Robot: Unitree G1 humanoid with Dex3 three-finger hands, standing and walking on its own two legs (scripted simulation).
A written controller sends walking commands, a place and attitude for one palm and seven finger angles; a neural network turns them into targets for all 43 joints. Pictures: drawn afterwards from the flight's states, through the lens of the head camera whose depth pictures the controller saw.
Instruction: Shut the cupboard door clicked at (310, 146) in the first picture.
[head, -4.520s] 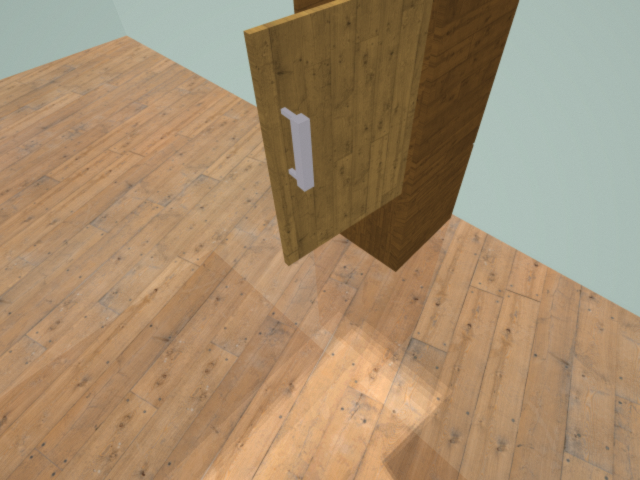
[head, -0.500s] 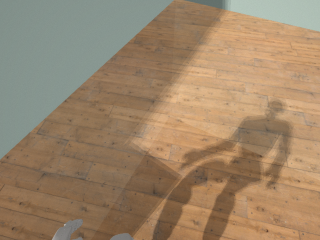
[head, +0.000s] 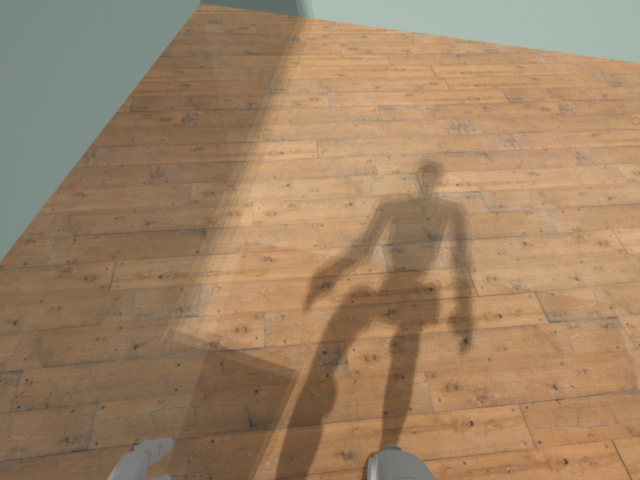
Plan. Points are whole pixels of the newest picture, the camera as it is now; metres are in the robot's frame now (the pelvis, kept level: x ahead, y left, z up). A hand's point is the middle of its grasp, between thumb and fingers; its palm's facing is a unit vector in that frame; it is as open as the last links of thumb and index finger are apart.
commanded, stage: walk around to get in front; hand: left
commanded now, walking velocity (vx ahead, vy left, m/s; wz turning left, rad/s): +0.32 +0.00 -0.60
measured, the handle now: out of the picture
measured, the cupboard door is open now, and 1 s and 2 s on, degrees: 83 83 83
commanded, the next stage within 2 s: walk to a spot facing it in 0.78 s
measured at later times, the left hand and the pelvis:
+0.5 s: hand (235, 382) +0.27 +0.15 -0.20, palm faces -0.22 -0.96 -0.16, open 7.4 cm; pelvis +0.20 -0.03 -0.02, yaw -15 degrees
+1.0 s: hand (331, 247) +0.54 -0.01 -0.17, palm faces -0.39 -0.90 -0.20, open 7.3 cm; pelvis +0.39 -0.15 -0.01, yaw -22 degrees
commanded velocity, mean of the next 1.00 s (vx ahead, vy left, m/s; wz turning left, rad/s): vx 0.29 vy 0.00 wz -0.24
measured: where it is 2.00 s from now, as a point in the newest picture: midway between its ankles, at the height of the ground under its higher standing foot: (395, 359)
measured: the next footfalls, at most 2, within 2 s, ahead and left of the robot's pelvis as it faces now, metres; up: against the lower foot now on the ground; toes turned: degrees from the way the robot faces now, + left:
right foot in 0.12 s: +0.12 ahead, -0.15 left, +0.00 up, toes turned -11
left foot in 0.44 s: +0.31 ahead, +0.07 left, +0.00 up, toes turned -6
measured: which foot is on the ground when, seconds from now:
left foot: down 0.00-0.10, up 0.12-0.42, down 0.44-0.80, up 0.82-1.00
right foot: up 0.00-0.10, down 0.12-0.42, up 0.44-0.78, down 0.80-1.00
